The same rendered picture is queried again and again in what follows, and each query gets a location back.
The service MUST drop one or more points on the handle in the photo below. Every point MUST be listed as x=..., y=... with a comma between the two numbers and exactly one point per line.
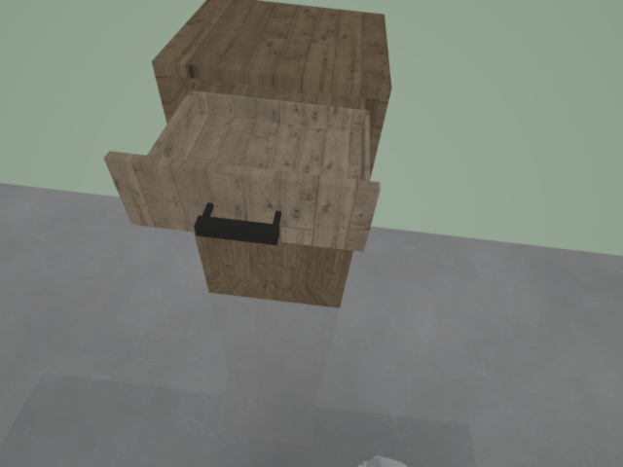
x=236, y=229

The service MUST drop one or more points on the drawer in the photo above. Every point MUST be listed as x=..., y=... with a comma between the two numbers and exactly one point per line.
x=251, y=157

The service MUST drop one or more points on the cabinet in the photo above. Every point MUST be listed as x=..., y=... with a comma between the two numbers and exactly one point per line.
x=284, y=52

